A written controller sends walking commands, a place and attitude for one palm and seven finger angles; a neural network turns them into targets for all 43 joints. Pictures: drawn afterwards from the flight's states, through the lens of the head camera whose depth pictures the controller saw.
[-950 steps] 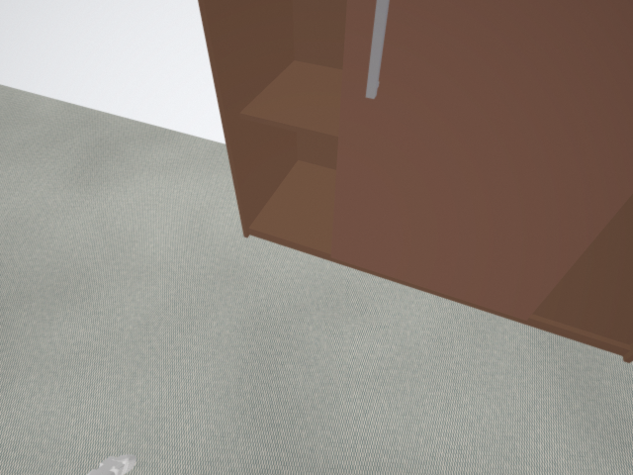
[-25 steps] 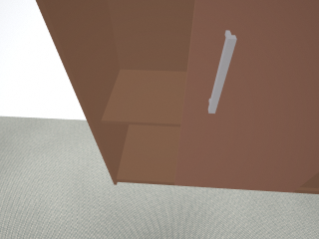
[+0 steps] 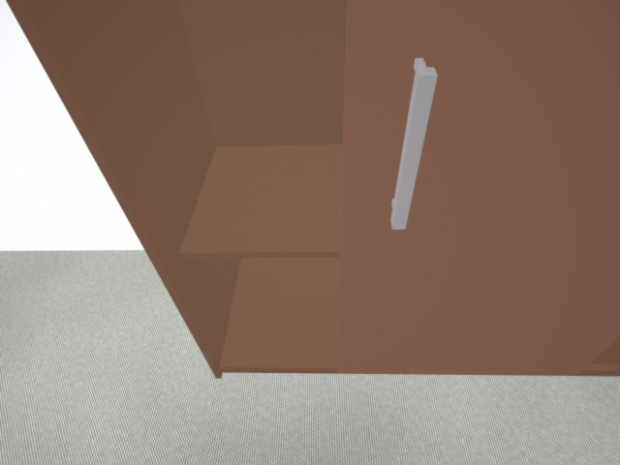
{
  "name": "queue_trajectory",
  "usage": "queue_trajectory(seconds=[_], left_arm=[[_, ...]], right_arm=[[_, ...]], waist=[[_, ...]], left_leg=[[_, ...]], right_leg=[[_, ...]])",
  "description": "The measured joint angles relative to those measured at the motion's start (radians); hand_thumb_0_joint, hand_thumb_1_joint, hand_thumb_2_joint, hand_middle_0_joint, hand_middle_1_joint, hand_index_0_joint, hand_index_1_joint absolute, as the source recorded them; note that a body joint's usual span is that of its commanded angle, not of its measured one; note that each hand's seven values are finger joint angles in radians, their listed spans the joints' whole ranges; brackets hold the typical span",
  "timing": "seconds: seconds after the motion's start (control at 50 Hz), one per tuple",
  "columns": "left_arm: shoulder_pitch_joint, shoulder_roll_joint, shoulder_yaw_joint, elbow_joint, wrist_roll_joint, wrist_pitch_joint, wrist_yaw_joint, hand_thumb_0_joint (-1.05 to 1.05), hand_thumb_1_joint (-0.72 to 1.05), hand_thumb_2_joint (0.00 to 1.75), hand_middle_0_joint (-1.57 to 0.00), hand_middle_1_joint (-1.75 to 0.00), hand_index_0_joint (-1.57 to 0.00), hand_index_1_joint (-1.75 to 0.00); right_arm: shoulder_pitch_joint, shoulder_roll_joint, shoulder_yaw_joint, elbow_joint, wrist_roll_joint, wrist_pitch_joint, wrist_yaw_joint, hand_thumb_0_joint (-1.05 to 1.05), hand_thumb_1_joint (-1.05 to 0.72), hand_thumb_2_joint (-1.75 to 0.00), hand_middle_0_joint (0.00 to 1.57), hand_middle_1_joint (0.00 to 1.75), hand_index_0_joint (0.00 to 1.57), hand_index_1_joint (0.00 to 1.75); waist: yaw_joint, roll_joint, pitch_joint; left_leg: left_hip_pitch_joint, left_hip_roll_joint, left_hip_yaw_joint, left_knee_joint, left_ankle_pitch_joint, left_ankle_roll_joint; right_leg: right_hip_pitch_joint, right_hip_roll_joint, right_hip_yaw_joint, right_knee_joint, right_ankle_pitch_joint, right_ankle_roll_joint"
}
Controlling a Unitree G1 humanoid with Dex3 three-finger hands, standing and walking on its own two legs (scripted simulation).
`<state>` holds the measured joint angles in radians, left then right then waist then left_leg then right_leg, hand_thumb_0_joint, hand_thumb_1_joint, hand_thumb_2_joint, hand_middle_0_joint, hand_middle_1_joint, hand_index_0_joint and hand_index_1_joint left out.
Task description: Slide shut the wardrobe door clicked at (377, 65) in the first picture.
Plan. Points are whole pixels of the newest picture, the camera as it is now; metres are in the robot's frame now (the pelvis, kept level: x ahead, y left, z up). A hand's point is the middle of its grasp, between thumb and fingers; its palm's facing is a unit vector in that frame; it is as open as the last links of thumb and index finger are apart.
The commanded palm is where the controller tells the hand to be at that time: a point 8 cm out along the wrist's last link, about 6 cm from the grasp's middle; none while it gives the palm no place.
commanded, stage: come to a stop and stand still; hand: right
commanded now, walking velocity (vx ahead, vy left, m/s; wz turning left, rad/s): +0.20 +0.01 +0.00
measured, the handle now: (407, 153) +0.51 -0.13 +0.15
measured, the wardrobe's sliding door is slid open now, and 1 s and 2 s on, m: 0.38 0.38 0.38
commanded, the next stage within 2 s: look again from close up in 1.96 s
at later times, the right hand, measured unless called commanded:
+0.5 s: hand out of the picture +0.11 -0.18 -0.18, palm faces +0.05 +0.97 -0.22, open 7.3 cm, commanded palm none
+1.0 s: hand out of the picture +0.00 -0.15 -0.16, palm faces +0.04 +0.99 -0.16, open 7.3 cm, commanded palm none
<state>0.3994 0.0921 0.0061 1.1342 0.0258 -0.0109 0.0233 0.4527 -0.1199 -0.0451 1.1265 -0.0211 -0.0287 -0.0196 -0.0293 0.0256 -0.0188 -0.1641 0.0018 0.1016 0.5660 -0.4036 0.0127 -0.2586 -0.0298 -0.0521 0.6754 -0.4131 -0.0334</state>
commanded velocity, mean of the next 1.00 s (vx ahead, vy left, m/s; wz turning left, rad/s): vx -0.05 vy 0.01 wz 0.00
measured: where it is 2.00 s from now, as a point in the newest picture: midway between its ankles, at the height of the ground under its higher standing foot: outside the picture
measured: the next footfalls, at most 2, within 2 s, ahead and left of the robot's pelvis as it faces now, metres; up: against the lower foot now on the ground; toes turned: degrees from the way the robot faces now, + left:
left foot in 0.36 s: +0.16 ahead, +0.13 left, +0.00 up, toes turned +4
left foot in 0.76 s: +0.07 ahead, +0.12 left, +0.00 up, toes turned +1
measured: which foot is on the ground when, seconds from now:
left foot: down 0.00-0.06, up 0.08-0.34, down 0.36-0.58, up 0.60-0.74, down 0.76-1.00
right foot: down 0.00-1.00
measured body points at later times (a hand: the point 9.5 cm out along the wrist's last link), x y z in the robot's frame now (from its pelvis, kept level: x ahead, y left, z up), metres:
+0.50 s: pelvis +0.05 +0.01 +0.00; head +0.09 +0.00 +0.44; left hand +0.03 +0.22 -0.16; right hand +0.11 -0.23 -0.16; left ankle +0.12 +0.13 -0.72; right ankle -0.01 -0.09 -0.71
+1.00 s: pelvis +0.02 +0.01 +0.01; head +0.03 +0.01 +0.46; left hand +0.04 +0.23 -0.14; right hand +0.00 -0.20 -0.15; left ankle +0.03 +0.12 -0.72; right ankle +0.01 -0.10 -0.72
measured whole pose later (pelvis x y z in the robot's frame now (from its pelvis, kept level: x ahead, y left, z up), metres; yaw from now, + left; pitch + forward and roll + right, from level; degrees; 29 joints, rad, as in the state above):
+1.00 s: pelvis +0.02 +0.01 +0.01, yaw +0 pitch -1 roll +1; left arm 0.27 0.16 0.00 1.09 0.01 -0.01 0.03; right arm 0.33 -0.12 0.01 1.13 -0.01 -0.02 -0.04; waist -0.01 -0.01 0.03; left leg -0.20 -0.01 0.03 0.47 -0.24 0.01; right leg -0.19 -0.03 -0.08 0.51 -0.29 -0.02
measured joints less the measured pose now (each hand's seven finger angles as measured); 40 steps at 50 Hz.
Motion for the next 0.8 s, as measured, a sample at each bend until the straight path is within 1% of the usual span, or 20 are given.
queue_trajectory(seconds=[0.04,0.06,0.12,0.16,0.2,0.26,0.32,0.36,0.38,0.42,0.48,0.52,0.56,0.58,0.64,0.7,0.74,0.76,0.78,0.8], left_arm=[[-0.006,-0.006,-0.001,-0.002,-0.001,-0.015,0.0,0.0,0.91,0.9,-0.19,-0.3,-0.2,-0.3],[-0.011,-0.007,-0.001,-0.006,0.0,-0.029,0.003,0.0,0.91,0.9,-0.19,-0.3,-0.2,-0.3],[-0.016,-0.011,-0.012,-0.014,-0.001,-0.067,0.028,0.0,0.91,0.9,-0.19,-0.3,-0.2,-0.3],[-0.01,-0.023,-0.023,-0.013,-0.001,-0.069,0.038,0.0,0.91,0.9,-0.19,-0.3,-0.2,-0.3],[-0.005,-0.038,-0.033,-0.005,-0.002,-0.062,0.041,0.0,0.91,0.9,-0.19,-0.3,-0.2,-0.3],[-0.002,-0.055,-0.037,0.009,-0.004,-0.044,0.04,0.0,0.91,0.9,-0.19,-0.3,-0.2,-0.3],[-0.001,-0.059,-0.025,0.01,-0.007,-0.024,0.037,0.0,0.91,0.9,-0.2,-0.3,-0.2,-0.3],[0.002,-0.055,-0.014,0.003,-0.011,-0.013,0.035,0.0,0.9,0.9,-0.2,-0.3,-0.2,-0.3],[-0.004,-0.047,-0.006,0.0,-0.015,-0.006,0.033,0.0,0.9,0.9,-0.2,-0.3,-0.2,-0.3],[-0.028,-0.025,0.012,-0.011,-0.024,0.005,0.03,0.0,0.9,0.9,-0.2,-0.3,-0.2,-0.3],[-0.077,0.008,0.027,-0.031,-0.027,0.017,0.03,0.0,0.91,0.9,-0.2,-0.3,-0.2,-0.3],[-0.107,0.022,0.031,-0.047,-0.026,0.017,0.027,0.0,0.91,0.9,-0.2,-0.3,-0.2,-0.3],[-0.124,0.031,0.032,-0.066,-0.022,0.01,0.025,0.0,0.91,0.9,-0.19,-0.3,-0.2,-0.3],[-0.129,0.029,0.032,-0.072,-0.018,0.007,0.024,0.0,0.91,0.9,-0.19,-0.3,-0.2,-0.3],[-0.124,0.026,0.026,-0.085,-0.004,0.005,0.022,0.0,0.91,0.9,-0.19,-0.3,-0.2,-0.3],[-0.122,0.028,0.018,-0.079,0.004,0.004,0.026,0.0,0.92,0.9,-0.19,-0.3,-0.2,-0.3],[-0.123,0.037,0.016,-0.072,0.005,0.002,0.027,0.01,0.93,0.9,-0.19,-0.3,-0.2,-0.3],[-0.123,0.04,0.014,-0.07,0.004,-0.001,0.025,0.01,0.94,0.9,-0.2,-0.3,-0.2,-0.3],[-0.127,0.044,0.013,-0.066,0.002,-0.004,0.024,0.01,0.94,0.9,-0.2,-0.3,-0.2,-0.3],[-0.136,0.052,0.013,-0.061,-0.001,-0.005,0.024,0.01,0.94,0.9,-0.2,-0.3,-0.2,-0.3]], right_arm=[[0.012,-0.007,-0.004,0.011,0.0,0.0,0.001,0.0,-0.91,-0.9,0.2,0.3,0.2,0.29],[0.013,-0.007,-0.003,0.019,0.001,0.003,0.001,0.0,-0.91,-0.9,0.2,0.3,0.2,0.29],[-0.015,-0.003,0.005,0.041,0.002,0.017,-0.001,0.0,-0.91,-0.9,0.2,0.3,0.2,0.29],[-0.057,-0.009,0.005,0.033,0.005,0.023,-0.006,0.0,-0.91,-0.9,0.2,0.3,0.2,0.29],[-0.109,-0.015,0.006,0.008,0.008,0.026,-0.01,0.0,-0.91,-0.9,0.2,0.3,0.2,0.29],[-0.181,-0.031,0.005,-0.027,0.001,0.035,-0.021,0.01,-0.93,-0.9,0.2,0.3,0.2,0.29],[-0.219,-0.058,-0.005,-0.059,0.005,0.033,-0.013,0.02,-0.95,-0.9,0.2,0.3,0.2,0.29],[-0.228,-0.074,-0.01,-0.081,0.004,0.021,-0.009,0.02,-0.94,-0.9,0.2,0.3,0.2,0.29],[-0.234,-0.076,-0.012,-0.087,0.004,0.016,-0.01,0.02,-0.94,-0.9,0.2,0.3,0.2,0.29],[-0.252,-0.071,-0.01,-0.093,0.005,0.01,-0.011,0.01,-0.93,-0.9,0.2,0.3,0.2,0.29],[-0.283,-0.055,-0.007,-0.106,0.002,0.014,-0.017,0.01,-0.92,-0.9,0.2,0.3,0.2,0.29],[-0.297,-0.047,-0.007,-0.115,-0.001,0.023,-0.02,0.0,-0.92,-0.9,0.2,0.3,0.2,0.29],[-0.302,-0.042,-0.007,-0.122,0.001,0.037,-0.016,0.0,-0.91,-0.9,0.2,0.3,0.2,0.29],[-0.302,-0.043,-0.013,-0.124,0.007,0.046,-0.017,0.0,-0.92,-0.9,0.2,0.3,0.2,0.29],[-0.291,-0.052,-0.018,-0.119,0.007,0.071,-0.013,-0.01,-0.94,-0.9,0.2,0.3,0.2,0.3],[-0.264,-0.052,-0.013,-0.112,-0.001,0.067,-0.006,-0.01,-0.94,-0.9,0.2,0.3,0.2,0.29],[-0.24,-0.052,-0.008,-0.105,0.001,0.052,-0.005,-0.01,-0.94,-0.9,0.2,0.3,0.2,0.29],[-0.226,-0.054,-0.005,-0.099,0.002,0.043,-0.004,-0.01,-0.94,-0.9,0.2,0.3,0.2,0.29],[-0.215,-0.054,-0.002,-0.088,0.004,0.033,-0.005,-0.01,-0.94,-0.9,0.2,0.3,0.2,0.29],[-0.206,-0.047,0.002,-0.071,0.005,0.027,-0.006,-0.01,-0.93,-0.9,0.2,0.3,0.2,0.29]], waist=[[-0.001,0.031,0.002],[0.0,0.041,0.004],[0.02,0.039,0.021],[0.033,0.034,0.037],[0.037,0.029,0.057],[0.039,0.016,0.089],[0.041,0.003,0.113],[0.039,0.001,0.116],[0.038,-0.008,0.117],[0.05,-0.031,0.12],[0.052,-0.04,0.127],[0.047,-0.026,0.127],[0.042,-0.004,0.119],[0.036,0.017,0.114],[0.021,0.036,0.079],[0.013,0.029,0.046],[0.005,0.023,0.033],[0.002,0.024,0.03],[-0.002,0.021,0.029],[-0.001,0.005,0.034]], left_leg=[[-0.001,0.021,-0.01,0.03,-0.029,-0.004],[-0.022,0.032,-0.017,0.082,-0.029,0.006],[-0.144,0.025,-0.046,0.366,-0.091,0.021],[-0.204,0.027,-0.043,0.413,-0.077,0.016],[-0.241,0.033,-0.041,0.365,-0.017,0.006],[-0.253,0.037,-0.039,0.224,0.072,-0.001],[-0.227,0.035,-0.033,0.086,0.168,-0.002],[-0.199,0.037,-0.035,0.018,0.299,0.002],[-0.202,0.033,-0.033,0.031,0.265,0.003],[-0.211,0.029,-0.018,0.056,0.186,0.005],[-0.22,0.033,-0.005,0.053,0.182,0.002],[-0.225,0.038,-0.008,0.045,0.199,0.002],[-0.239,0.046,-0.019,0.058,0.204,-0.005],[-0.243,0.054,-0.032,0.069,0.202,-0.008],[-0.251,0.042,-0.071,0.139,0.093,-0.002],[-0.215,0.029,-0.09,0.189,0.061,-0.001],[-0.149,0.028,-0.089,0.112,0.067,-0.006],[-0.109,0.03,-0.092,0.043,0.101,-0.008],[-0.081,0.028,-0.097,-0.013,0.102,-0.018],[-0.07,0.017,-0.096,-0.034,0.108,-0.022]], right_leg=[[0.026,0.016,-0.022,-0.019,-0.024,-0.003],[0.038,0.023,-0.035,-0.026,-0.024,-0.01],[0.095,0.029,-0.058,-0.081,-0.016,-0.025],[0.133,0.032,-0.054,-0.14,0.009,-0.024],[0.162,0.035,-0.043,-0.192,0.035,-0.021],[0.193,0.034,-0.026,-0.231,0.047,-0.011],[0.201,0.03,-0.017,-0.206,0.022,0.001],[0.185,0.031,-0.015,-0.144,-0.02,0.011],[0.164,0.024,-0.013,-0.097,-0.042,0.014],[0.103,0.017,0.01,0.008,-0.074,0.016],[0.017,0.019,0.023,0.128,-0.146,0.022],[-0.003,0.02,0.017,0.098,-0.12,0.026],[0.012,0.022,-0.002,-0.011,0.013,0.023],[0.018,0.032,-0.016,-0.022,0.048,0.014],[0.043,0.041,-0.034,-0.068,0.05,-0.007],[0.062,0.044,-0.032,-0.135,0.081,-0.011],[0.068,0.047,-0.034,-0.16,0.097,-0.01],[0.067,0.05,-0.038,-0.162,0.098,-0.007],[0.064,0.048,-0.043,-0.158,0.096,-0.004],[0.068,0.036,-0.043,-0.156,0.094,0.0]])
